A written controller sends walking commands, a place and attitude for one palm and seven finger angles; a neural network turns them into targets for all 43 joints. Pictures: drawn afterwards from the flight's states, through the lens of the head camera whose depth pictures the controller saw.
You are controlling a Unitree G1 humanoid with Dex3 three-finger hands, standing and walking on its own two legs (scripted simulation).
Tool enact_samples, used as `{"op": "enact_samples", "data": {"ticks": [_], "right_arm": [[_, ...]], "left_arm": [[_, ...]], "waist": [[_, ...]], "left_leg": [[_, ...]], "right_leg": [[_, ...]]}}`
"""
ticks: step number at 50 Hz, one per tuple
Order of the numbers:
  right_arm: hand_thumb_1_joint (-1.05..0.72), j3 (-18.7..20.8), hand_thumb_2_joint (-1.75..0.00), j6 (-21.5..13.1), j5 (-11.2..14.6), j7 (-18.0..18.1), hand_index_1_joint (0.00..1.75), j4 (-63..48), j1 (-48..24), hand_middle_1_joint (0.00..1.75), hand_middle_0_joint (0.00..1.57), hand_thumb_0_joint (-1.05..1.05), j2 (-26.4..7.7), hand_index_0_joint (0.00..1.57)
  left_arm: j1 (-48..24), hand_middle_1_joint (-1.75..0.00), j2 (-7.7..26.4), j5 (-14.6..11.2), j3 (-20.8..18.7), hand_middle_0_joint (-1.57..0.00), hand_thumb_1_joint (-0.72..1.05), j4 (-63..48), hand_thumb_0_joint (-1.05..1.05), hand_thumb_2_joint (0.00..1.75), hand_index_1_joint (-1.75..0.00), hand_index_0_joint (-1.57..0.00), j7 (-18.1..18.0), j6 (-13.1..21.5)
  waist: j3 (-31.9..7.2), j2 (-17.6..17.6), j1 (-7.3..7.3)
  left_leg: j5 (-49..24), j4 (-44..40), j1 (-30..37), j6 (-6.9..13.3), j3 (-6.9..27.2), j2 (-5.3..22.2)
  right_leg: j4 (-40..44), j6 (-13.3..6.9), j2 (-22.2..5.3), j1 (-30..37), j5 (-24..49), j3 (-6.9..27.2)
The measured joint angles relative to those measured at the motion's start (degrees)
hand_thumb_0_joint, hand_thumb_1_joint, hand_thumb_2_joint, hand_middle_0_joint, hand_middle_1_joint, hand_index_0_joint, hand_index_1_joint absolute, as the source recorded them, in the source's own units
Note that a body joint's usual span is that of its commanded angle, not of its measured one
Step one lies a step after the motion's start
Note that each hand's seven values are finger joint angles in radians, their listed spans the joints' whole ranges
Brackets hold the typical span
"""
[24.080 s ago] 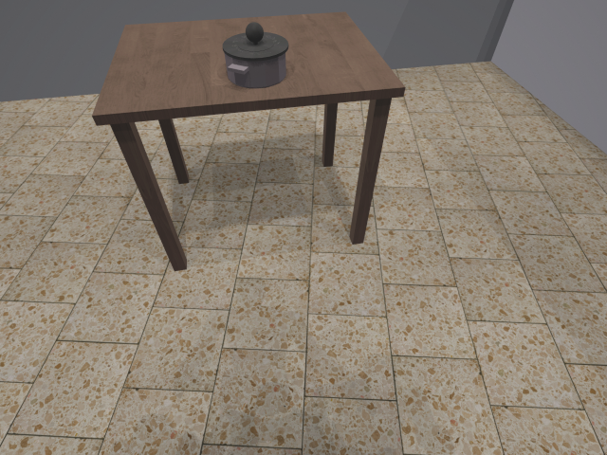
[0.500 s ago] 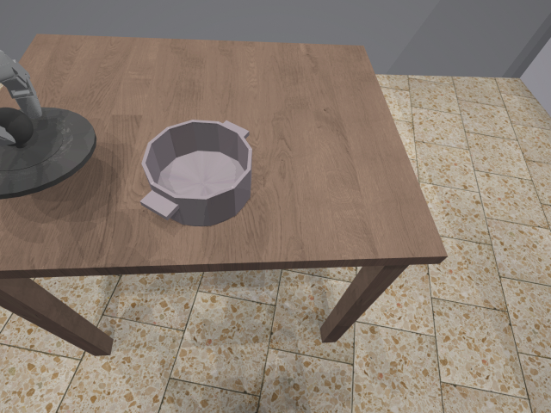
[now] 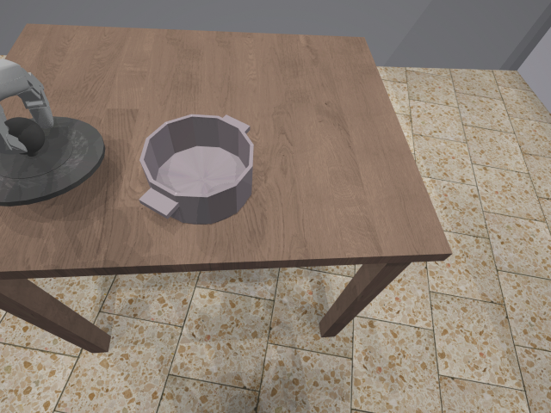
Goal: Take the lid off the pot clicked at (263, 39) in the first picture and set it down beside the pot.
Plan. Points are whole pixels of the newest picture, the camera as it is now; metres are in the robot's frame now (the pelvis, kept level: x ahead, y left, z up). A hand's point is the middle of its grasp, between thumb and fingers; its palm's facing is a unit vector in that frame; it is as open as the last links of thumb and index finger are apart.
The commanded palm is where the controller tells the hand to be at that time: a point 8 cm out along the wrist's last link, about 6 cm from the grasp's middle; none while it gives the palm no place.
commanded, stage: lower the lid onto the table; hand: left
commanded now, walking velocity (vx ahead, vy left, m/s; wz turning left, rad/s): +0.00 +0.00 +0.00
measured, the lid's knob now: (22, 136) +0.49 +0.34 +0.10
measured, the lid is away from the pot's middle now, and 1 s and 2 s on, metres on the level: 0.24 0.23 0.24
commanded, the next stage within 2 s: open the fingers wide in 1.30 s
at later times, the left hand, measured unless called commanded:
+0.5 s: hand (19, 146) +0.46 +0.33 +0.11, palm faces -0.45 -0.12 -0.89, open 8.0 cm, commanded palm +0.50 +0.32 +0.16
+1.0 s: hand (34, 164) +0.46 +0.33 +0.07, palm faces -0.49 -0.13 -0.86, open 8.0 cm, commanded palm +0.52 +0.34 +0.13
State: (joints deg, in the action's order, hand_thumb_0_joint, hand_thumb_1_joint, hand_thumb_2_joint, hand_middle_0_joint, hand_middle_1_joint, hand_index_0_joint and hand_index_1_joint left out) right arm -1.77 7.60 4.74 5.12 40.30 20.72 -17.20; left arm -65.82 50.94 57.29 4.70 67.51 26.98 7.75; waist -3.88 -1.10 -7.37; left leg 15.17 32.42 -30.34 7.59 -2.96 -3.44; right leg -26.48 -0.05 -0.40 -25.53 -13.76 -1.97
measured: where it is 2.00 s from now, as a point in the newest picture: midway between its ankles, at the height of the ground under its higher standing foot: outside the picture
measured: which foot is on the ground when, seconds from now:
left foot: down 0.00-1.00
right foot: down 0.00-1.00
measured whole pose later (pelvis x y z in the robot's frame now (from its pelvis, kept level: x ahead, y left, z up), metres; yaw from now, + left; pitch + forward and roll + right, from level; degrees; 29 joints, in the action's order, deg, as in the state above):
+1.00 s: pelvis +0.00 -0.02 -0.01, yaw -1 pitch +16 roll -4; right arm -3.3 7.7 5.8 7.7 40.1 22.2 -17.5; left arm -59.7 54.1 57.3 1.0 69.5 23.8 12.1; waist -4.5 -0.6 -9.0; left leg 19.1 41.1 -38.0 6.4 -2.8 -1.1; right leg -34.0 1.2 2.0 -33.0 -16.8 -1.2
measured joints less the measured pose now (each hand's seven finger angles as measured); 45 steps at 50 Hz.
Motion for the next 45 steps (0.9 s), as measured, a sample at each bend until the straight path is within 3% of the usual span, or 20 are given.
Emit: {"op": "enact_samples", "data": {"ticks": [11, 30, 45], "right_arm": [[-0.90, 0.0, -0.90, 0.2, -0.2, 0.2, 0.30, -0.1, 0.0, 0.30, 0.20, 0.00, 0.5, 0.21], [-0.90, -0.3, -0.90, 0.7, 0.2, 0.7, 0.30, -0.4, -0.1, 0.30, 0.21, 0.00, 0.3, 0.21], [-0.90, -1.2, -0.90, 0.0, 0.9, 2.3, 0.30, -0.3, 1.1, 0.30, 0.21, 0.00, -0.3, 0.21]], "left_arm": [[1.6, -0.94, -0.4, 0.2, -1.7, -0.66, 0.17, -0.2, -0.01, 0.85, -0.93, -0.64, -1.3, 1.0], [3.8, -0.94, -0.9, 0.3, -1.0, -0.66, 0.17, 1.0, -0.01, 0.85, -0.93, -0.64, -2.7, 1.7], [5.9, -0.94, 1.9, 0.2, -2.9, -0.66, 0.18, 1.6, -0.01, 0.85, -0.93, -0.64, -3.4, 3.8]], "waist": [[-0.4, 0.0, -0.32], [-0.7, 0.0, -0.12], [-0.5, 0.5, -1.38]], "left_leg": [[0.5, 1.0, -1.1, 0.0, 0.0, 0.1], [1.3, 3.6, -3.2, -0.6, 0.4, 0.8], [3.1, 7.3, -6.2, -1.2, 0.2, 2.0]], "right_leg": [[-0.9, 0.2, 0.2, -1.1, -0.4, 0.5], [-3.3, 0.5, 0.9, -3.1, -1.3, 0.4], [-6.4, 1.1, 2.0, -6.1, -2.5, 0.7]]}}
